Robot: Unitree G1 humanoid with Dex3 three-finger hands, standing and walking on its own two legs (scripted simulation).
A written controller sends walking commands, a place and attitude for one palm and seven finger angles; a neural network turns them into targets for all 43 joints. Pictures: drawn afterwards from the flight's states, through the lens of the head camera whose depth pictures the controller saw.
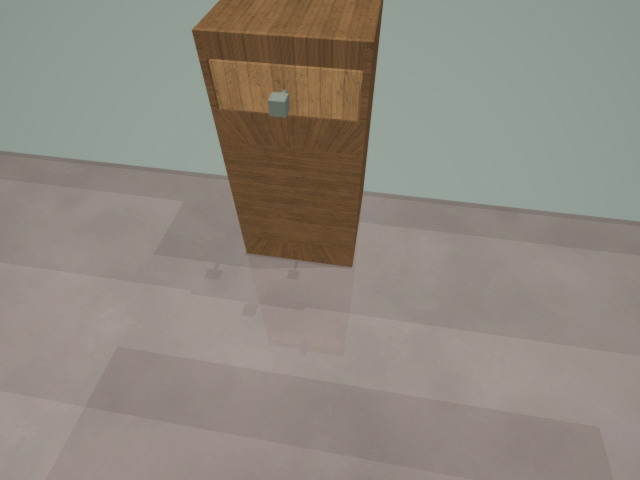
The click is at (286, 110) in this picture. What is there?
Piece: drawer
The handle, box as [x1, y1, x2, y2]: [268, 89, 289, 117]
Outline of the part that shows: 286,90 282,89 281,92 271,93 268,99 270,115 283,117 286,116 289,109 288,93 286,92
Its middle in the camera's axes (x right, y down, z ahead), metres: -0.10 -0.35 +0.99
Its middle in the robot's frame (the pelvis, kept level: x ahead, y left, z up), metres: +0.97 +0.14 -0.05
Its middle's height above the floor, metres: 0.74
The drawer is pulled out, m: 0.00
